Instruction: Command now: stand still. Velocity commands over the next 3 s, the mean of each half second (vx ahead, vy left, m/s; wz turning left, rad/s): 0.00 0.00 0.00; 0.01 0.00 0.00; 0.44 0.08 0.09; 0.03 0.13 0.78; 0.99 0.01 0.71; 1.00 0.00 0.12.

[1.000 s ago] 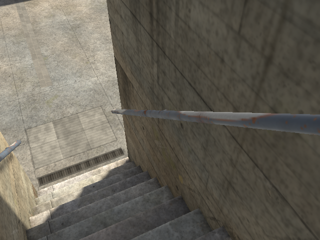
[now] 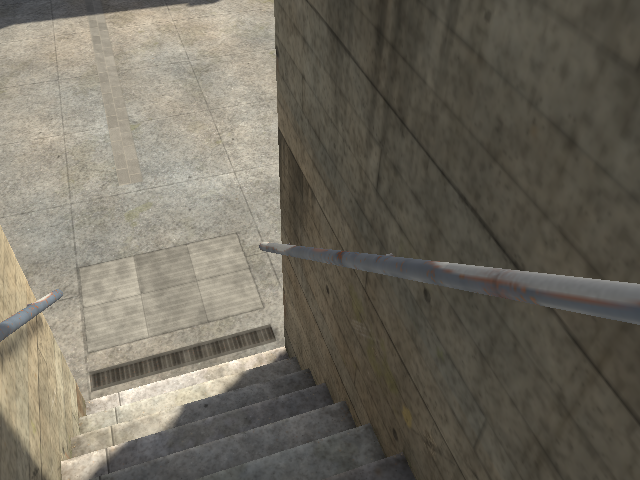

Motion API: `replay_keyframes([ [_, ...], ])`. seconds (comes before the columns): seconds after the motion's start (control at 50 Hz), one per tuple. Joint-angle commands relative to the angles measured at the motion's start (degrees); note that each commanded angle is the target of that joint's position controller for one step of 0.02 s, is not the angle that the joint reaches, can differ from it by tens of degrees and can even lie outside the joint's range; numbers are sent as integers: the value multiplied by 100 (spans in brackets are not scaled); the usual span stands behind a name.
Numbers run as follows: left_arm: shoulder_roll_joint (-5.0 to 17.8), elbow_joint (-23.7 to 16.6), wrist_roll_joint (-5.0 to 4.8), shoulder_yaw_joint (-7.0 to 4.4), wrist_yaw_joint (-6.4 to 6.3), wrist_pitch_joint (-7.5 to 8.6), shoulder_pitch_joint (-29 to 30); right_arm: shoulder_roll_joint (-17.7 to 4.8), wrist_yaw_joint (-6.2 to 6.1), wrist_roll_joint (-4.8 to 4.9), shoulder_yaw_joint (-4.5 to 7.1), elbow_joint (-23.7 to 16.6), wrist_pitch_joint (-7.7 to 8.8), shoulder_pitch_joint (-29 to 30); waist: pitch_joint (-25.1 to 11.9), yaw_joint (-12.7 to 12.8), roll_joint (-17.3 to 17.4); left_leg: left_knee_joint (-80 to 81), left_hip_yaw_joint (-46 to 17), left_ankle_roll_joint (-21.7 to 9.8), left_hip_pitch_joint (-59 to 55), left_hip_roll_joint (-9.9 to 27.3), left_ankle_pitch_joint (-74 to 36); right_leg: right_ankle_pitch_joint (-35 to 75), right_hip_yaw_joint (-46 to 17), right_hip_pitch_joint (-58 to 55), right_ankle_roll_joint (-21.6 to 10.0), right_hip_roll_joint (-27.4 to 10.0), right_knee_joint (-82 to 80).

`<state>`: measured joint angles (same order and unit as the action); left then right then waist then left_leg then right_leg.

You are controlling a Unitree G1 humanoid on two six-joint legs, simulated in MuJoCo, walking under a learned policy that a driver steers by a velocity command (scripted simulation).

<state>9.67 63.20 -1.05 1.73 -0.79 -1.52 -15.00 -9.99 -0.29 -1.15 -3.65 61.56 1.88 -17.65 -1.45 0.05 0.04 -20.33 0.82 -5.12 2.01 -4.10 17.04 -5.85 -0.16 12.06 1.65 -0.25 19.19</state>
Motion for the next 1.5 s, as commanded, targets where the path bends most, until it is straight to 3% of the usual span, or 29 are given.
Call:
replay_keyframes([
  [0.02,411,-105,0,-49,-8,-3,-131,-598,-38,40,104,-134,98,-157,585,99,197,569,-907,390,1024,1083,-1540,396,-536,-361,-102,-444,-26],
  [0.44,307,145,39,1,-30,-4,23,-656,-109,30,155,-50,60,-152,324,53,138,383,-832,323,784,1075,-2022,727,-554,-494,-170,-434,-3],
  [0.88,319,244,13,-84,-43,6,170,-641,-120,37,177,-99,59,-2,253,106,127,392,-819,290,710,1092,-2296,814,-553,-543,-172,-453,-47],
  [0.9,313,205,9,-78,-70,21,262,-617,-146,51,168,-144,58,111,71,103,164,354,-818,279,610,1096,-2511,1015,-507,-647,-146,-429,-34],
  [0.96,330,241,-32,-83,-102,-39,249,-618,-122,6,165,-77,87,-24,150,55,150,409,-832,210,592,1141,-2489,986,-504,-585,-191,-471,14],
  [0.98,384,197,-29,-105,-110,-68,315,-686,-114,-28,191,-94,74,-42,80,-1,234,530,-861,155,560,1048,-1642,478,-402,-516,-248,-352,62],
  [1.0,560,103,-30,-184,-112,-103,421,-977,-83,-88,325,-125,37,-160,169,-112,437,690,-1005,-28,543,956,61,-439,-110,-142,-372,-43,513],
  [1.02,713,-19,11,-278,-97,-142,634,-1194,-32,-128,444,-203,0,-228,444,-263,711,1033,-1410,-339,620,1068,1979,-1476,300,537,-496,320,1280],
  [1.04,802,-310,133,-322,-60,-132,1277,-1253,13,-79,509,-381,23,-111,1103,-377,734,1332,-1870,-601,780,1482,2571,-1435,370,1574,-519,269,1994],
  [1.06,823,-654,197,-313,-34,-43,1887,-1208,-61,53,539,-433,-7,-132,1527,-424,663,1303,-2360,-738,165,1833,2256,-1161,120,2821,-542,-167,1987],
  [1.1,768,-783,182,-337,27,152,1851,-1080,-120,-82,583,-446,67,-321,1314,-331,427,894,-2434,-894,-858,2027,817,-685,-268,3828,-535,-434,2303],
  [1.12,762,-675,176,-384,32,225,1554,-1104,-117,-163,625,-481,116,-436,849,-335,268,560,-2144,-1008,-1213,1965,-88,-505,-207,3812,-487,-362,2662],
  [1.18,620,-691,208,-417,76,240,1373,-946,-70,-152,607,-521,162,-544,484,-69,101,-182,-1615,-1004,-614,1855,-1885,-82,-149,3407,-487,-322,3278],
  [1.2,585,-866,309,-440,60,277,1797,-934,-150,-104,603,-235,252,-1072,819,-254,333,-481,-1755,-1032,-1223,1979,-1655,942,-1066,4430,-490,-584,3075],
  [1.22,708,-946,279,-486,57,283,1847,-893,-154,-73,597,-238,299,-1058,830,-264,271,-621,-1626,-909,-1402,1843,-1634,1220,-1072,4761,-418,-454,2877],
  [1.24,760,-964,228,-529,103,345,1896,-844,-73,-154,589,-339,352,-987,781,-354,106,-840,-1284,-775,-1207,1474,-1144,1811,-998,4655,-355,-245,2303],
  [1.26,670,-1103,280,-507,193,410,2188,-989,-24,-140,613,-393,421,-910,758,-457,241,-804,-1209,-774,-767,1468,-930,2208,-917,4137,-377,-198,1932],
  [1.28,514,-1146,343,-478,312,491,2125,-967,-13,-92,642,-421,493,-405,804,-242,2,-794,-700,-583,540,1163,-78,3721,-874,2798,-428,-405,1103],
  [1.3,637,-1020,26,-607,121,332,1617,-1052,273,-185,577,-814,351,263,211,-362,681,-771,17,-683,1867,647,1275,3786,-7,583,-274,-241,1154],
  [1.32,624,-982,-63,-641,139,112,1639,-768,460,-61,525,-677,262,-247,226,-679,501,-610,-143,-777,2507,711,1856,3781,290,-185,-157,-110,1585],
  [1.34,673,-1141,-94,-651,151,-20,1720,-652,560,-9,481,-567,183,-483,831,-753,696,-629,-279,-813,2626,673,2176,3443,241,-74,-150,-188,1576],
  [1.36,781,-1076,2,-687,116,-94,1759,-704,576,-16,481,-529,74,-673,1152,-791,712,-969,-502,-770,2380,590,1995,3090,64,153,-205,-359,1538],
  [1.38,1113,-907,54,-777,-13,-65,1434,-745,516,-80,496,-518,-37,-898,1479,-746,277,-1543,-515,-706,1757,474,1628,2858,-11,482,-141,-409,1056],
  [1.4,1321,-619,21,-873,-105,-29,645,-765,479,-211,478,-582,-122,-923,1254,-511,57,-2194,-682,-706,1315,533,1507,2839,-196,268,-142,-595,943],
  [1.42,1099,-557,277,-703,-56,401,574,-752,148,-35,484,-390,141,-1170,1857,-440,-1031,-2609,-1381,-483,1214,673,-1156,3222,-239,600,-49,-417,-26],
  [1.44,1063,-503,398,-784,-112,454,66,-1159,95,-52,559,-299,156,-1189,1410,-208,-361,-3915,-1209,-524,1008,479,-1665,3524,-332,-7,4,-509,-200],
  [1.46,1272,-315,43,-820,-88,456,-609,-1447,-157,-240,755,-690,202,-314,1479,38,-746,-4340,-2091,-256,1584,715,-3487,3785,-339,-343,4,-723,-1277],
  [1.48,1307,-187,427,-884,-140,558,-1370,-1778,-157,11,820,-655,57,-115,957,519,-40,-6143,-1336,51,2243,191,-2816,4728,-397,-2054,149,-754,-1781],
  [1.5,1734,-322,505,-950,-132,474,-1592,-1387,-118,6,839,-823,-70,-362,324,382,-1239,-8608,-539,356,3973,-864,3109,8733,-790,-3865,-231,-1641,-610],
])
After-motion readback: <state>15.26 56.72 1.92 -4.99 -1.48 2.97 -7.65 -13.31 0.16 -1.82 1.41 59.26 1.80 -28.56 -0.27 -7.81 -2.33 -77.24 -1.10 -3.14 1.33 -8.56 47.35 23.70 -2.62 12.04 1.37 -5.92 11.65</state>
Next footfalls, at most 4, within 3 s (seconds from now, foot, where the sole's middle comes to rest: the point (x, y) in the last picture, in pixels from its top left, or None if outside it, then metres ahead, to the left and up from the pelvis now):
1.48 right None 0.35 -0.17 -0.99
2.12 left None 0.45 0.23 -1.20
2.56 right None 0.53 0.00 -1.20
3.00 left None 0.61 0.31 -1.41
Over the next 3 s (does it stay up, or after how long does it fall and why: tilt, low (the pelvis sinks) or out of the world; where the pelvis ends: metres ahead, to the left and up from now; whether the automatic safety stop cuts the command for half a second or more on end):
stays up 0.62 0.18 -0.60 its command is cut before an obstacle after 1.3 s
